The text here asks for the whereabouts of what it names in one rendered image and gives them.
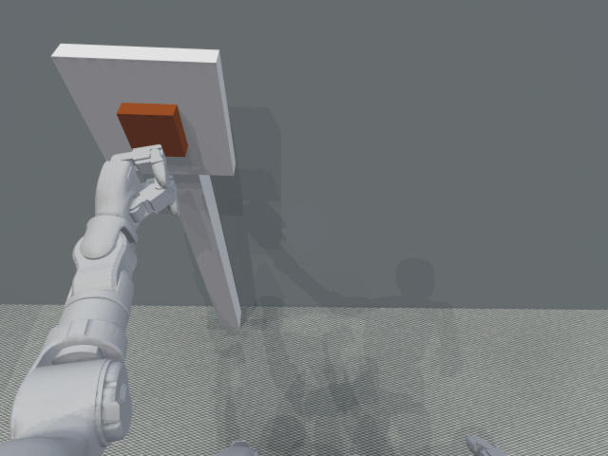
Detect button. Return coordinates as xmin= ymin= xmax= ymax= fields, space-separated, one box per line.
xmin=117 ymin=103 xmax=188 ymax=157

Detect left robot hand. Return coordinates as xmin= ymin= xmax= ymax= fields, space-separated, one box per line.
xmin=95 ymin=144 xmax=180 ymax=232

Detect panel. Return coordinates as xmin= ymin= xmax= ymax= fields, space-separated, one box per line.
xmin=51 ymin=44 xmax=241 ymax=329

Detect robot left forearm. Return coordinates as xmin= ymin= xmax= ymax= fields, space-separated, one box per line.
xmin=9 ymin=215 xmax=138 ymax=440

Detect right robot hand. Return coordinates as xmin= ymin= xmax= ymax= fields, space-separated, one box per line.
xmin=466 ymin=435 xmax=507 ymax=456

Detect robot left shin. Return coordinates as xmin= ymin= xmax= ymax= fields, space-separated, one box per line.
xmin=230 ymin=441 xmax=250 ymax=448

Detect robot left upper arm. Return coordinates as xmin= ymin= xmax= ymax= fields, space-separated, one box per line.
xmin=0 ymin=358 xmax=132 ymax=456

